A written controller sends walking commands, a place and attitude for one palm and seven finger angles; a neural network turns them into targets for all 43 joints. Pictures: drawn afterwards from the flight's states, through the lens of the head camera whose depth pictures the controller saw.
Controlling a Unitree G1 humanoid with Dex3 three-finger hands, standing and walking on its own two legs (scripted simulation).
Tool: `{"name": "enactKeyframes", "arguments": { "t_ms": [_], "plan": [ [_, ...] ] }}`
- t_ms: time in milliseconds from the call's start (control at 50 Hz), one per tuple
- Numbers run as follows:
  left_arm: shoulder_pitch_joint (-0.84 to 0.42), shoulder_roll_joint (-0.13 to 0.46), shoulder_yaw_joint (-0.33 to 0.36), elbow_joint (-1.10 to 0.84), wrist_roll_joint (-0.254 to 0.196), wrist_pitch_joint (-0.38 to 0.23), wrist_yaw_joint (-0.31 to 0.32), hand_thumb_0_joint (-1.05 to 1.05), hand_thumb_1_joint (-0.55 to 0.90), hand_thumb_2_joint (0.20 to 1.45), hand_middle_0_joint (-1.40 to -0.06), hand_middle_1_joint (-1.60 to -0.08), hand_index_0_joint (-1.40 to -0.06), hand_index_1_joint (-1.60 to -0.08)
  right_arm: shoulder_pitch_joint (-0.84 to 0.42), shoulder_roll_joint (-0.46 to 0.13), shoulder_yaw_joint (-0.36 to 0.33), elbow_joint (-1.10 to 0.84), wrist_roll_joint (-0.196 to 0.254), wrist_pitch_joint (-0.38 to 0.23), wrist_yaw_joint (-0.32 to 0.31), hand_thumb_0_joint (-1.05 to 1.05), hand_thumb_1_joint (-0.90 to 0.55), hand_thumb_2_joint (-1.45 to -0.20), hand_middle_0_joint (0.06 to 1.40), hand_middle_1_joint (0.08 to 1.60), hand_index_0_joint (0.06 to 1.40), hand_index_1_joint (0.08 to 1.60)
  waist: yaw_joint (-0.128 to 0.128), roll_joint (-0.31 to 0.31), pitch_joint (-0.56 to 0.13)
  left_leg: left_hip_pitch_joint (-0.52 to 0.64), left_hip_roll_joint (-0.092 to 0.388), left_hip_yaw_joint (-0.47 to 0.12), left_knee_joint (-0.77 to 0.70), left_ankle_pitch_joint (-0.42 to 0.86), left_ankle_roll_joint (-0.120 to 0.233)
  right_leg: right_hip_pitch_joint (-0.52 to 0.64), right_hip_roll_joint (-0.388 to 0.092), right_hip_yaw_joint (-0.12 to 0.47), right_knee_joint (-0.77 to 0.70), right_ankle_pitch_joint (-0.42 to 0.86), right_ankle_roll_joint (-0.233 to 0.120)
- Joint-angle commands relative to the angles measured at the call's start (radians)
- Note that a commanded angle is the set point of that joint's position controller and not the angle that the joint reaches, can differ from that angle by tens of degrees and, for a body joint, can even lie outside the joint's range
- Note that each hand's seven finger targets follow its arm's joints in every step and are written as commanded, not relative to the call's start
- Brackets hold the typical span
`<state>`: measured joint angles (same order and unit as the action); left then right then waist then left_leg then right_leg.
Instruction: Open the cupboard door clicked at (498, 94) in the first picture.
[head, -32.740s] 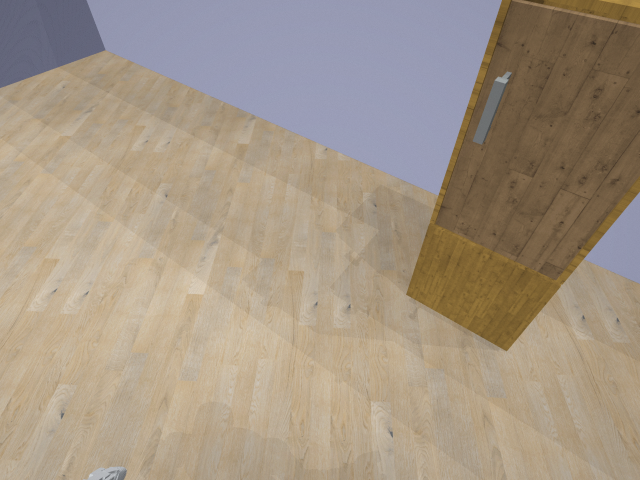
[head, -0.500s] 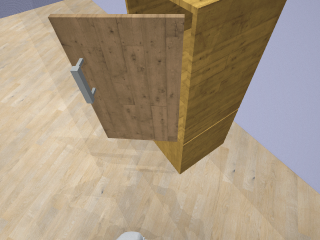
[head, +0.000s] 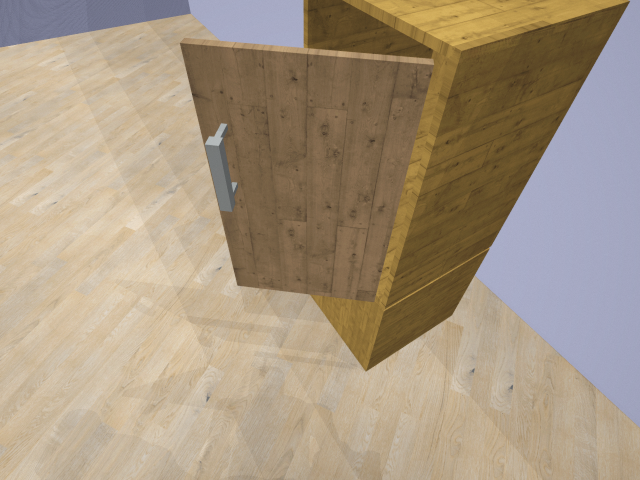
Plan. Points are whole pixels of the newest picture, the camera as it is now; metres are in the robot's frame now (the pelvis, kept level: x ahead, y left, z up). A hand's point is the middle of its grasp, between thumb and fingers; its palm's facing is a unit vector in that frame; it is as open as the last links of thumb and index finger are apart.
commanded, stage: come to a stop and stand still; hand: left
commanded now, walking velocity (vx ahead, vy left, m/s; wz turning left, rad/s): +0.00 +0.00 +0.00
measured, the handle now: (225, 168) +0.56 +0.21 +0.05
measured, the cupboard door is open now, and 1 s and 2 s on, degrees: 50 50 50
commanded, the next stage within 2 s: look again from close up in 0.14 s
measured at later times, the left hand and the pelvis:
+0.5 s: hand out of the picture +0.00 +0.18 -0.18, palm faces +0.01 -0.98 -0.21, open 7.3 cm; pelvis -0.01 +0.01 -0.01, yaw +1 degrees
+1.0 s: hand out of the picture -0.06 +0.16 -0.18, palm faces +0.02 -0.98 -0.17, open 7.3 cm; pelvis -0.04 +0.00 -0.01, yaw +1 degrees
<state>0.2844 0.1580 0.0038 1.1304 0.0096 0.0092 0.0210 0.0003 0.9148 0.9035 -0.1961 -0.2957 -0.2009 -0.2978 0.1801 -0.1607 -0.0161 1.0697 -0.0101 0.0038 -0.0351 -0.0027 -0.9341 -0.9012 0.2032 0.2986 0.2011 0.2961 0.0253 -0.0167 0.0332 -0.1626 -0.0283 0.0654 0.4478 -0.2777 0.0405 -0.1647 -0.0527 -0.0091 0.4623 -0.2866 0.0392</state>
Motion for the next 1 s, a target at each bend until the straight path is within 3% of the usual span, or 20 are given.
{"name": "enactKeyframes", "arguments": {
  "t_ms": [0, 120, 200, 220, 240, 260, 280, 300, 340, 400, 500, 640, 800, 820, 840, 860, 880, 920, 940, 980],
  "plan": [
    [0.029, 0.088, 0.013, -0.032, 0.001, -0.014, 0.010, 0.000, 0.900, 0.900, -0.200, -0.300, -0.200, -0.300, 0.094, -0.107, -0.014, 0.008, 0.002, -0.018, -0.003, 0.000, -0.900, -0.900, 0.200, 0.300, 0.200, 0.300, -0.021, -0.005, 0.016, 0.007, 0.127, -0.112, -0.115, 0.185, -0.009, -0.025, -0.055, 0.062, -0.097, 0.152, -0.055],
    [0.043, 0.079, 0.013, -0.015, -0.002, -0.014, 0.013, 0.000, 0.900, 0.900, -0.200, -0.300, -0.200, -0.300, 0.129, -0.092, -0.004, 0.041, -0.001, -0.026, -0.008, 0.000, -0.900, -0.900, 0.200, 0.300, 0.200, 0.300, -0.015, 0.044, 0.023, 0.001, 0.129, -0.108, -0.127, 0.233, -0.012, 0.001, -0.052, 0.051, -0.090, 0.170, -0.057],
    [0.055, 0.069, 0.010, -0.006, -0.004, -0.013, 0.016, 0.000, 0.900, 0.900, -0.200, -0.300, -0.200, -0.300, 0.155, -0.081, -0.002, 0.059, 0.000, -0.028, -0.011, 0.000, -0.900, -0.900, 0.200, 0.300, 0.200, 0.300, -0.011, 0.025, 0.033, 0.004, 0.130, -0.109, -0.125, 0.261, -0.011, 0.008, -0.053, 0.048, -0.092, 0.180, -0.057],
    [0.101, 0.104, -0.002, 0.002, 0.018, -0.041, 0.056, 0.000, 0.900, 0.900, -0.200, -0.300, -0.200, -0.300, 0.081, -0.129, 0.004, -0.024, 0.013, -0.043, 0.008, 0.000, -0.900, -0.900, 0.200, 0.300, 0.200, 0.300, 0.001, 0.066, 0.073, -0.062, 0.143, -0.088, 0.051, 0.429, -0.034, -0.055, -0.084, 0.068, -0.076, 0.372, -0.052],
    [0.097, 0.136, 0.006, -0.017, 0.015, -0.058, 0.050, 0.000, 0.900, 0.900, -0.200, -0.300, -0.200, -0.300, 0.091, -0.108, 0.012, -0.050, 0.006, -0.041, 0.013, 0.000, -0.900, -0.900, 0.200, 0.300, 0.200, 0.300, -0.025, 0.059, 0.060, -0.069, 0.115, -0.085, 0.035, 0.383, -0.039, -0.031, -0.098, 0.050, -0.027, 0.516, -0.067],
    [0.092, 0.113, 0.003, -0.038, 0.012, -0.058, 0.045, 0.000, 0.900, 0.900, -0.200, -0.300, -0.200, -0.300, 0.186, -0.080, 0.007, -0.040, -0.006, -0.053, 0.009, 0.000, -0.900, -0.900, 0.200, 0.300, 0.200, 0.300, -0.041, 0.060, -0.066, -0.042, 0.116, -0.099, 0.035, 0.402, -0.032, 0.032, -0.089, 0.044, 0.053, 0.484, -0.080],
    [0.085, 0.101, 0.001, -0.045, 0.005, -0.054, 0.040, 0.000, 0.900, 0.900, -0.200, -0.300, -0.200, -0.300, 0.206, -0.091, 0.006, -0.035, -0.006, -0.056, 0.002, 0.000, -0.900, -0.900, 0.200, 0.300, 0.200, 0.300, -0.035, 0.058, -0.162, 0.000, 0.134, -0.115, 0.053, 0.514, -0.019, 0.066, -0.074, 0.026, 0.077, 0.429, -0.079],
    [0.083, 0.095, 0.000, -0.053, 0.002, -0.049, 0.038, 0.000, 0.900, 0.900, -0.200, -0.300, -0.200, -0.300, 0.202, -0.098, 0.002, -0.038, -0.002, -0.054, -0.002, 0.000, -0.900, -0.900, 0.200, 0.300, 0.200, 0.300, -0.031, 0.052, -0.165, 0.014, 0.146, -0.123, 0.052, 0.548, -0.010, 0.053, -0.062, 0.019, 0.069, 0.349, -0.077],
    [0.070, 0.090, -0.001, -0.061, 0.005, -0.039, 0.034, 0.000, 0.900, 0.900, -0.200, -0.300, -0.200, -0.300, 0.194, -0.098, 0.002, -0.047, -0.002, -0.048, -0.005, 0.000, -0.900, -0.900, 0.200, 0.300, 0.200, 0.300, -0.029, 0.057, -0.091, -0.025, 0.145, -0.125, 0.042, 0.507, -0.001, 0.017, -0.045, 0.013, 0.052, 0.257, -0.075],
    [0.064, 0.082, -0.001, -0.072, 0.004, -0.028, 0.029, 0.000, 0.900, 0.900, -0.200, -0.300, -0.200, -0.300, 0.175, -0.094, 0.001, -0.056, -0.001, -0.039, -0.001, 0.000, -0.900, -0.900, 0.200, 0.300, 0.200, 0.300, -0.027, 0.010, 0.017, -0.099, 0.131, -0.130, -0.010, 0.275, 0.002, -0.032, -0.043, 0.033, 0.015, 0.164, -0.071],
    [0.066, 0.083, 0.000, -0.091, 0.007, -0.021, 0.022, 0.000, 0.900, 0.900, -0.200, -0.300, -0.200, -0.300, 0.165, -0.095, -0.002, -0.054, -0.002, -0.034, 0.008, 0.000, -0.900, -0.900, 0.200, 0.300, 0.200, 0.300, -0.028, 0.008, 0.068, -0.151, 0.123, -0.144, -0.087, 0.025, 0.005, -0.057, -0.034, 0.041, -0.012, 0.070, -0.067],
    [0.081, 0.089, 0.001, -0.097, 0.009, -0.028, 0.020, 0.000, 0.900, 0.900, -0.200, -0.300, -0.200, -0.300, 0.157, -0.097, -0.002, -0.043, 0.000, -0.039, 0.010, 0.000, -0.900, -0.900, 0.200, 0.300, 0.200, 0.300, -0.024, 0.001, 0.052, -0.117, 0.121, -0.125, -0.098, 0.057, 0.004, -0.048, -0.042, 0.048, -0.044, 0.105, -0.062],
    [0.104, 0.084, -0.002, -0.085, 0.007, -0.030, 0.017, 0.000, 0.900, 0.900, -0.200, -0.300, -0.200, -0.300, 0.153, -0.096, 0.001, -0.022, 0.001, -0.035, 0.011, 0.000, -0.900, -0.900, 0.200, 0.300, 0.200, 0.300, -0.027, 0.011, 0.060, -0.106, 0.115, -0.121, -0.113, 0.007, -0.005, -0.067, -0.047, 0.061, -0.084, 0.068, -0.062],
    [0.142, 0.111, -0.005, -0.052, 0.020, -0.041, 0.054, 0.000, 0.900, 0.900, -0.200, -0.300, -0.200, -0.300, 0.062, -0.131, 0.006, -0.086, 0.007, -0.037, 0.018, 0.000, -0.900, -0.900, 0.200, 0.300, 0.200, 0.300, 0.010, 0.009, 0.126, -0.156, 0.132, -0.074, 0.050, 0.104, -0.036, -0.117, -0.078, 0.077, -0.078, 0.214, -0.058],
    [0.124, 0.136, -0.004, -0.064, 0.016, -0.058, 0.045, 0.000, 0.900, 0.900, -0.200, -0.300, -0.200, -0.300, 0.070, -0.102, 0.016, -0.113, 0.005, -0.032, 0.023, 0.000, -0.900, -0.900, 0.200, 0.300, 0.200, 0.300, -0.028, 0.008, 0.098, -0.140, 0.103, -0.080, 0.034, 0.089, -0.044, -0.114, -0.114, 0.091, -0.065, 0.334, -0.076],
    [0.117, 0.125, -0.007, -0.079, 0.013, -0.059, 0.039, 0.000, 0.900, 0.900, -0.200, -0.300, -0.200, -0.300, 0.157, -0.074, 0.014, -0.099, -0.005, -0.041, 0.021, 0.000, -0.900, -0.900, 0.200, 0.300, 0.200, 0.300, -0.046, 0.009, -0.028, -0.093, 0.103, -0.095, 0.025, 0.077, -0.033, -0.055, -0.105, 0.091, -0.011, 0.258, -0.089],
    [0.103, 0.119, -0.007, -0.084, 0.009, -0.056, 0.034, 0.000, 0.900, 0.900, -0.200, -0.300, -0.200, -0.300, 0.160, -0.090, 0.011, -0.091, -0.006, -0.042, 0.019, 0.000, -0.900, -0.900, 0.200, 0.300, 0.200, 0.300, -0.040, 0.041, -0.082, -0.065, 0.112, -0.110, 0.025, 0.126, -0.024, -0.039, -0.086, 0.078, -0.005, 0.178, -0.087],
    [0.090, 0.115, -0.004, -0.089, 0.008, -0.044, 0.028, 0.000, 0.900, 0.900, -0.200, -0.300, -0.200, -0.300, 0.144, -0.106, 0.004, -0.098, -0.002, -0.038, 0.016, 0.000, -0.900, -0.900, 0.200, 0.300, 0.200, 0.300, -0.037, 0.084, -0.047, -0.091, 0.130, -0.140, -0.020, 0.091, -0.011, -0.061, -0.052, 0.055, -0.015, 0.031, -0.079],
    [0.085, 0.110, -0.004, -0.094, 0.013, -0.036, 0.026, 0.000, 0.900, 0.900, -0.200, -0.300, -0.200, -0.300, 0.134, -0.104, 0.005, -0.102, -0.003, -0.034, 0.016, 0.000, -0.900, -0.900, 0.200, 0.300, 0.200, 0.300, -0.031, 0.058, 0.020, -0.152, 0.133, -0.148, -0.040, 0.038, -0.004, -0.071, -0.040, 0.043, -0.022, 0.010, -0.074],
    [0.090, 0.099, -0.006, -0.098, 0.013, -0.030, 0.020, 0.000, 0.900, 0.900, -0.200, -0.300, -0.200, -0.300, 0.124, -0.113, 0.000, -0.110, -0.004, -0.027, 0.018, 0.000, -0.900, -0.900, 0.200, 0.300, 0.200, 0.300, -0.030, 0.018, 0.077, -0.201, 0.119, -0.163, -0.093, -0.108, -0.004, -0.100, -0.037, 0.047, -0.037, -0.055, -0.072]
  ]
}}
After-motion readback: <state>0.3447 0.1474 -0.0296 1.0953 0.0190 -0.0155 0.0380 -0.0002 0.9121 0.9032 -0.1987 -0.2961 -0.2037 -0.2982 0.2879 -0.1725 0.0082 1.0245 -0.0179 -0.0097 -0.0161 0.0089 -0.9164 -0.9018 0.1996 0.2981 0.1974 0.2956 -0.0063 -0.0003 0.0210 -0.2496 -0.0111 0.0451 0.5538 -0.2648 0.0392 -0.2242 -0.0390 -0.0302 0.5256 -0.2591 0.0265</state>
